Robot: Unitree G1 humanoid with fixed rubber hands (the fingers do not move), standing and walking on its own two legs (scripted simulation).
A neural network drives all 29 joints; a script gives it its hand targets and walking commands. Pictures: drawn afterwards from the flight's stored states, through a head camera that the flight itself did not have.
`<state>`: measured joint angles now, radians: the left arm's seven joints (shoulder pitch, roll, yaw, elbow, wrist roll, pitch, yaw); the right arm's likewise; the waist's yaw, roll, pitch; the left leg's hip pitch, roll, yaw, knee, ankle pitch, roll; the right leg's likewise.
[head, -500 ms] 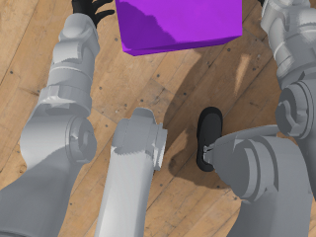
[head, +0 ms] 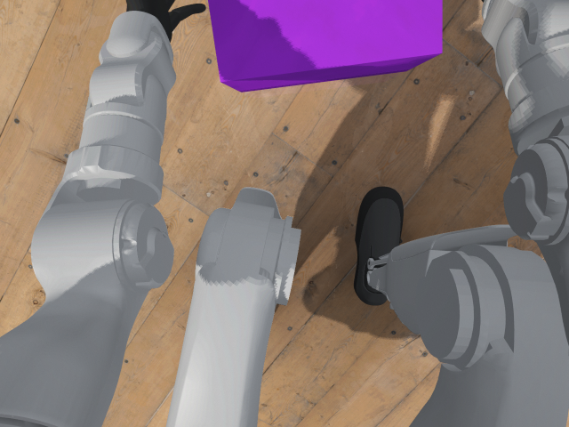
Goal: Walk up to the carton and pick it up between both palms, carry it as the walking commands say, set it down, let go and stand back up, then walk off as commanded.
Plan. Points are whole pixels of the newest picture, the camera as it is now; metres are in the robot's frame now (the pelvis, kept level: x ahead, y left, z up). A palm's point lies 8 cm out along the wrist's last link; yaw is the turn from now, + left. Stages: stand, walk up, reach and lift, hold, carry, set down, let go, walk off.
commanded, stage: set down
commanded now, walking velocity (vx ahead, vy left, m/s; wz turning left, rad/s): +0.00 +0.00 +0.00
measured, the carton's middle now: out of the picture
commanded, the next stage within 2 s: none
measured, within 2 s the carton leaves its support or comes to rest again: neither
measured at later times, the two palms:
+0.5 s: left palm (155, 30) +0.50 +0.20 -0.19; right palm out of the picture +0.57 -0.16 -0.18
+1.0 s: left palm (98, 10) +0.51 +0.24 -0.14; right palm out of the picture +0.57 -0.19 -0.14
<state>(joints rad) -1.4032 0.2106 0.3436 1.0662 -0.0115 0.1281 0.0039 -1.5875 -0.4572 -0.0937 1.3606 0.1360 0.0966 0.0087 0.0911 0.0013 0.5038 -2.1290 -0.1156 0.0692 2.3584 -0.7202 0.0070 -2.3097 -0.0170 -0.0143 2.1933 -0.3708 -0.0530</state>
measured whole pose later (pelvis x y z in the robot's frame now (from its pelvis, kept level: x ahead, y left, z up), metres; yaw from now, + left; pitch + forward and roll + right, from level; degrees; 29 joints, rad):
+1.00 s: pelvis +0.00 +0.00 +0.03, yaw +1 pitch +30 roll +1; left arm -1.29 0.39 0.12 0.83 -0.25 0.12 0.08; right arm -1.50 -0.56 -0.05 1.10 0.28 0.10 -0.04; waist 0.08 0.00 0.53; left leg -2.10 -0.07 0.07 2.27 -0.69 0.04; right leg -2.25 -0.05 -0.04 2.11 -0.39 -0.06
